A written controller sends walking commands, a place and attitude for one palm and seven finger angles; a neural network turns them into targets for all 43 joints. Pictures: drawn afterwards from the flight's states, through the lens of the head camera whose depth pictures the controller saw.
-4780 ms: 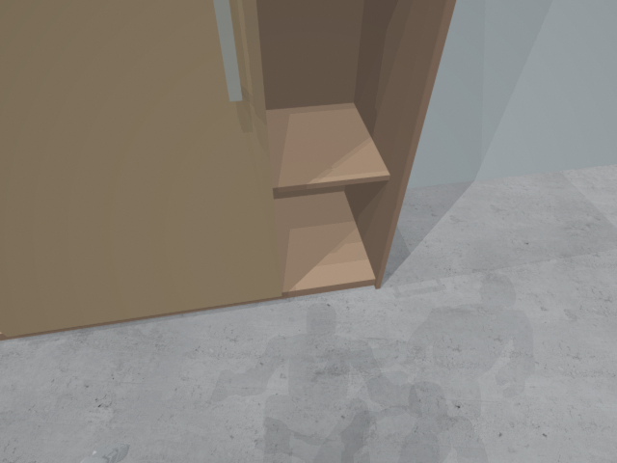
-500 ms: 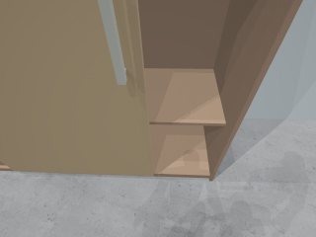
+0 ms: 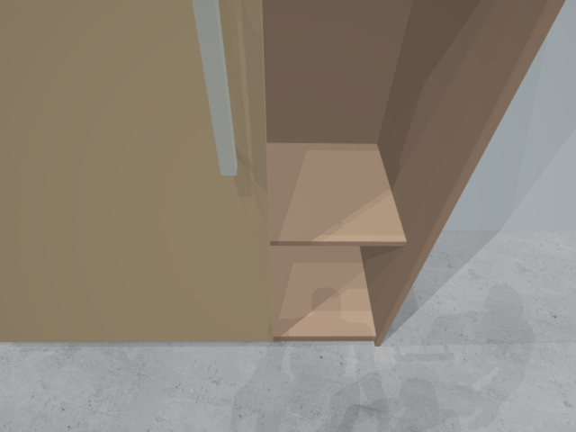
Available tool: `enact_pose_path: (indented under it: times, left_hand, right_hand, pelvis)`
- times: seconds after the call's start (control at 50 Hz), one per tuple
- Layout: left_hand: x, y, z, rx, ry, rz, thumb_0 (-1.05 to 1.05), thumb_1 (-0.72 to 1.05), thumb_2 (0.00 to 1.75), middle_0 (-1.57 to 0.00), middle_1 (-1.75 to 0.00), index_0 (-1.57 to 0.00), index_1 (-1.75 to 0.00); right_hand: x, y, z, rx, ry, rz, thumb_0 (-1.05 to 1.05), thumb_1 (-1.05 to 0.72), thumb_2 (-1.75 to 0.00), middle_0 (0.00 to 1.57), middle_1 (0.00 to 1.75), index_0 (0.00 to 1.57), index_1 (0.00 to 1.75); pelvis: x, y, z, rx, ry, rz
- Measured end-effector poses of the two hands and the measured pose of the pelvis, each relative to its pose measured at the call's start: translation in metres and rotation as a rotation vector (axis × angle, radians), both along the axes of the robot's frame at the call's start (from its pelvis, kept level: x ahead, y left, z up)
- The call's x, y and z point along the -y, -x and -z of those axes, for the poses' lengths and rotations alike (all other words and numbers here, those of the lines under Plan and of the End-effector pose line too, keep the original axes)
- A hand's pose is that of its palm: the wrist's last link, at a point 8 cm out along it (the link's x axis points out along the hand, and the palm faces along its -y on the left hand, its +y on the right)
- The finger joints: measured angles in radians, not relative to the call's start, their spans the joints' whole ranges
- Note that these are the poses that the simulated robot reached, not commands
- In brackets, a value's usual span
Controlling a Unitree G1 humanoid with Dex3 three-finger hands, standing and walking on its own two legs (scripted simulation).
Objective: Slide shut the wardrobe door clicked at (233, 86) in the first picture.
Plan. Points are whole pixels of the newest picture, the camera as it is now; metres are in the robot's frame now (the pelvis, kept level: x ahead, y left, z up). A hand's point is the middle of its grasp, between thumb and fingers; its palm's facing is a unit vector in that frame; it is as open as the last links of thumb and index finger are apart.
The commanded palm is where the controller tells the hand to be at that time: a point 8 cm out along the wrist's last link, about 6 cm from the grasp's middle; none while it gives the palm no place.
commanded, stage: come to a stop and stand still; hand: left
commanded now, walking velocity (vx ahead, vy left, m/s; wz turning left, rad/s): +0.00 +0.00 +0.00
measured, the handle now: (217, 66) +0.51 +0.14 +0.26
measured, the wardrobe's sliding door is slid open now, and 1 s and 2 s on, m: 0.37 0.37 0.37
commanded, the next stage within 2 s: look again from close up in 0.02 s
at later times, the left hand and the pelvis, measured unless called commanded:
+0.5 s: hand out of the picture +0.00 +0.18 -0.18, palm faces +0.02 -0.98 -0.21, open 7.4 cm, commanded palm none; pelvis -0.02 +0.01 -0.01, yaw +0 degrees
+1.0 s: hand out of the picture -0.11 +0.19 -0.18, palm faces +0.03 -0.99 -0.16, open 7.4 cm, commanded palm none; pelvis -0.06 +0.03 +0.00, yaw +0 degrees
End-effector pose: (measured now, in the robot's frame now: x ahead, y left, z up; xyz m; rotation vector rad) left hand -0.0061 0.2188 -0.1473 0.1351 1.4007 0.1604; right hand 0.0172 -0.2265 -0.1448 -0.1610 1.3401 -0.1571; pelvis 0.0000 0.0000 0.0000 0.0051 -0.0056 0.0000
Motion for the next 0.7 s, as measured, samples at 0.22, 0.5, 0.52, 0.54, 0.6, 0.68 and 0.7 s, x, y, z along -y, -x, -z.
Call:
enact_pose_path:
  times: [0.22,0.5,0.52,0.54,0.6,0.68,0.7]
  left_hand:
    - [-0.01,-0.005,-0.001,0.012,-0.014,0.041,0.0,0.92,0.9,-0.2,-0.3,-0.2,-0.3]
    - [-0.015,0.0,0.004,0.108,-0.023,0.034,0.0,0.91,0.9,-0.2,-0.3,-0.2,-0.3]
    - [-0.015,0.003,0.004,0.109,-0.021,0.034,0.0,0.91,0.9,-0.2,-0.3,-0.2,-0.3]
    - [-0.014,0.006,0.005,0.108,-0.017,0.034,0.0,0.91,0.9,-0.2,-0.3,-0.2,-0.3]
    - [-0.014,0.017,0.006,0.099,-0.003,0.033,0.0,0.92,0.9,-0.2,-0.3,-0.2,-0.3]
    - [-0.013,0.036,0.007,0.07,0.014,0.026,0.0,0.91,0.9,-0.2,-0.3,-0.2,-0.3]
    - [-0.013,0.041,0.008,0.061,0.018,0.024,0.0,0.91,0.9,-0.2,-0.3,-0.2,-0.3]
  right_hand:
    - [-0.01,0.034,0.003,-0.074,-0.019,0.014,0.0,-0.91,-0.9,0.2,0.3,0.2,0.3]
    - [-0.008,0.014,0.007,0.07,0.0,0.012,0.01,-0.92,-0.9,0.2,0.3,0.2,0.3]
    - [-0.008,0.014,0.005,0.077,0.002,0.011,0.01,-0.92,-0.9,0.2,0.3,0.2,0.3]
    - [-0.008,0.015,0.004,0.082,0.003,0.009,0.01,-0.92,-0.9,0.2,0.3,0.2,0.3]
    - [-0.01,0.021,0.0,0.087,0.006,0.006,0.0,-0.92,-0.9,0.19,0.3,0.2,0.3]
    - [-0.013,0.035,-0.002,0.069,0.006,0.006,0.0,-0.92,-0.9,0.19,0.3,0.2,0.3]
    - [-0.015,0.039,-0.002,0.061,0.005,0.007,0.0,-0.92,-0.9,0.19,0.3,0.2,0.3]
  pelvis:
    - [-0.003,0.003,0.003,-0.021,0.002,-0.012]
    - [-0.011,0.021,0.01,0.035,0.011,0.003]
    - [-0.011,0.023,0.01,0.038,0.012,0.005]
    - [-0.012,0.025,0.009,0.04,0.012,0.006]
    - [-0.013,0.031,0.008,0.045,0.013,0.007]
    - [-0.016,0.039,0.006,0.046,0.015,0.007]
    - [-0.017,0.041,0.006,0.046,0.015,0.007]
